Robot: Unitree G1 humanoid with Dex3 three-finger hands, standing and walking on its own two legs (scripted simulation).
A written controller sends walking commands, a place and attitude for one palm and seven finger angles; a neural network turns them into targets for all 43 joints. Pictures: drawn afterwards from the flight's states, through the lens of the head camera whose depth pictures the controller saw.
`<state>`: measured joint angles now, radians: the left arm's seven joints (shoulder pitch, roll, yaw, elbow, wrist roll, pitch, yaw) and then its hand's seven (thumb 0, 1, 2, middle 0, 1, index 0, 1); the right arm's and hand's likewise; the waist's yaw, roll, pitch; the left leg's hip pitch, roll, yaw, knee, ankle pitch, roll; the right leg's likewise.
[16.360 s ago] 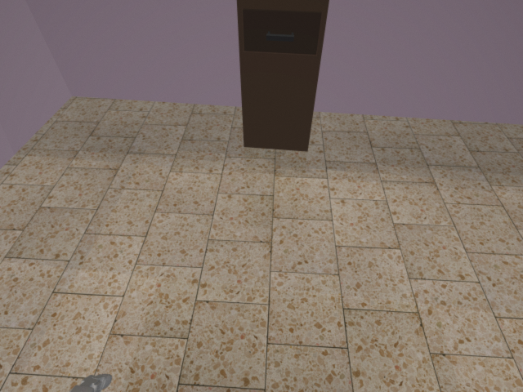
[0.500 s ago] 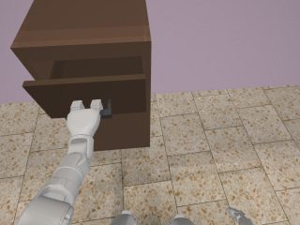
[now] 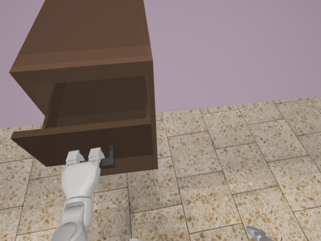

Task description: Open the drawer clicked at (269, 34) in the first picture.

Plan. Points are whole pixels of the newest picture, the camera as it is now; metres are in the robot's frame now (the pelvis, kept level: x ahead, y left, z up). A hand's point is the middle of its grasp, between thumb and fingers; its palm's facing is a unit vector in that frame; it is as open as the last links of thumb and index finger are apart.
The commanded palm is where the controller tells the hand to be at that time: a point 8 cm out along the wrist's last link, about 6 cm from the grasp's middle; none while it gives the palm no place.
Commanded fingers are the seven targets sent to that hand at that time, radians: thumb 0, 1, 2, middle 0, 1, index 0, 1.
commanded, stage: pull the drawer open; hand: left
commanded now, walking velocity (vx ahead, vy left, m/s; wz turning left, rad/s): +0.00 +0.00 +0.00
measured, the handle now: (92, 157) +0.34 +0.20 -0.03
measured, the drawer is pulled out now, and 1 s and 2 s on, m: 0.18 0.29 0.30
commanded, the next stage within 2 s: open the thumb to release the handle in 1.42 s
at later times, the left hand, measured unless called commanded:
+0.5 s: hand (89, 187) +0.27 +0.20 -0.05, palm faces -0.03 -0.04 -1.00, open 5.8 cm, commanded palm +0.23 +0.20 +0.00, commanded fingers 0.00 0.90 0.90 -0.40 -1.35 -0.40 -1.35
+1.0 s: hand (86, 230) +0.17 +0.18 -0.05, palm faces -0.03 -0.12 -0.99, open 6.0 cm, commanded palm +0.12 +0.19 +0.00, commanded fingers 0.00 0.90 0.90 -0.40 -1.35 -0.40 -1.35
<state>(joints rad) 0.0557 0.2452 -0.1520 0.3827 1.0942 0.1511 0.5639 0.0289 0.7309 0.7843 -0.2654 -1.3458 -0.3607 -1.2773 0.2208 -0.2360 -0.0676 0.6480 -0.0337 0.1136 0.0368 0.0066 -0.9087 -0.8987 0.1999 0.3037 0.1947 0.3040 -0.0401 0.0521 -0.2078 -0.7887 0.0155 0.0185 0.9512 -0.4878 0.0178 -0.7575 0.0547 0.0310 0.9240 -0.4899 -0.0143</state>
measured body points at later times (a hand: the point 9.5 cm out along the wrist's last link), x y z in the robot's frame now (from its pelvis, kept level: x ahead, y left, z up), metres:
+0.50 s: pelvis -0.03 -0.02 -0.01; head +0.03 -0.04 +0.44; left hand +0.27 +0.20 +0.00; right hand +0.13 -0.25 -0.14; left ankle -0.02 +0.11 -0.68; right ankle -0.03 -0.12 -0.68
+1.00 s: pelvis -0.01 -0.01 -0.02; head +0.05 -0.04 +0.43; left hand +0.17 +0.19 +0.00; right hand +0.20 -0.24 -0.12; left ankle -0.02 +0.11 -0.68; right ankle -0.03 -0.12 -0.68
